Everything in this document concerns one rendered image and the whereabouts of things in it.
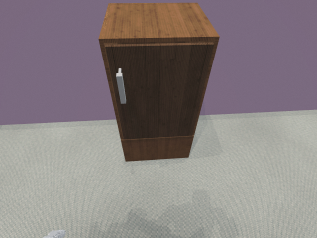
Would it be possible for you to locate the handle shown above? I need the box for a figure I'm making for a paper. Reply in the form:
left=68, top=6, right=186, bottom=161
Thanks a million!
left=116, top=68, right=126, bottom=104

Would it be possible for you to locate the cupboard door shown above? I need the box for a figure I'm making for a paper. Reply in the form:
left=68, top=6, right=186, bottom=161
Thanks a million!
left=105, top=42, right=214, bottom=140

